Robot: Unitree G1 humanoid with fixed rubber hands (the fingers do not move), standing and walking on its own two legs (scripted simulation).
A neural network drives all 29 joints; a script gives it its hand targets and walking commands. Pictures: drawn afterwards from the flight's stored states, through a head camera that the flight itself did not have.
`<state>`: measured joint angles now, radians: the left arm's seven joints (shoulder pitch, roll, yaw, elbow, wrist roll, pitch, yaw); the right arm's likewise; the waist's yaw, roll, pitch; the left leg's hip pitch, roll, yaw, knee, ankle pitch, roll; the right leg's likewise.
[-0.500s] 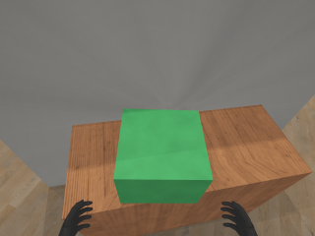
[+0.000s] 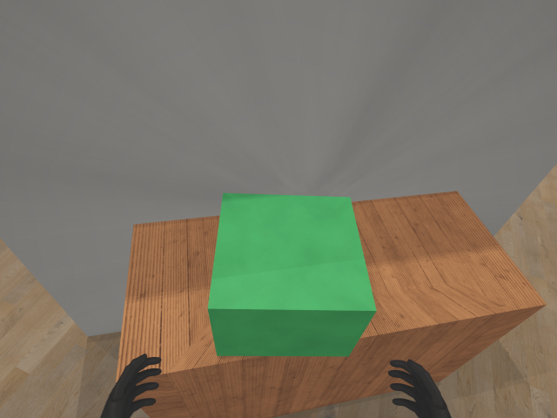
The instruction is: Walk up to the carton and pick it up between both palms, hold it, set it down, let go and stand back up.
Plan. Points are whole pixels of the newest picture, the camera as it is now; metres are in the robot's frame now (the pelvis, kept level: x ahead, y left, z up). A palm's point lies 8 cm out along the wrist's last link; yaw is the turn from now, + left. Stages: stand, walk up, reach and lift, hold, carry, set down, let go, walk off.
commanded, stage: set down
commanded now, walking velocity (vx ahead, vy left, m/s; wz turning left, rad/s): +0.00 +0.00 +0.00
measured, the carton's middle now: (285, 274) +0.41 -0.01 -0.10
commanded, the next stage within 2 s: let go in 0.40 s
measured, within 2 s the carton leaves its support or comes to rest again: neither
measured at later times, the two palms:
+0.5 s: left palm out of the picture +0.15 +0.23 -0.08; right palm out of the picture +0.15 -0.23 -0.08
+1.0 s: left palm (121, 407) +0.17 +0.23 -0.09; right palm out of the picture +0.16 -0.24 -0.09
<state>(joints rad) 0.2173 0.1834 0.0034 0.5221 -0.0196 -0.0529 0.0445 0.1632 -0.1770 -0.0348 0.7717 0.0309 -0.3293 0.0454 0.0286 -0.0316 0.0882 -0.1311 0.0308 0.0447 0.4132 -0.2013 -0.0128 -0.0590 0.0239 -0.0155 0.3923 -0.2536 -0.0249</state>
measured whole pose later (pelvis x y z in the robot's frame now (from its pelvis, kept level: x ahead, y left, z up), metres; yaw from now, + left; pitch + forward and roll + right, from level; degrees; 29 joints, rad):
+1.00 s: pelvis +0.02 -0.01 +0.00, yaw -1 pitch -2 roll +0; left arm 0.19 0.22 0.01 0.59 0.04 0.05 -0.01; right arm 0.17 -0.20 -0.03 0.76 -0.02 -0.09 0.01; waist 0.01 -0.02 0.05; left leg -0.17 0.04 0.05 0.43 -0.23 -0.02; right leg -0.09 0.03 -0.01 0.40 -0.27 -0.03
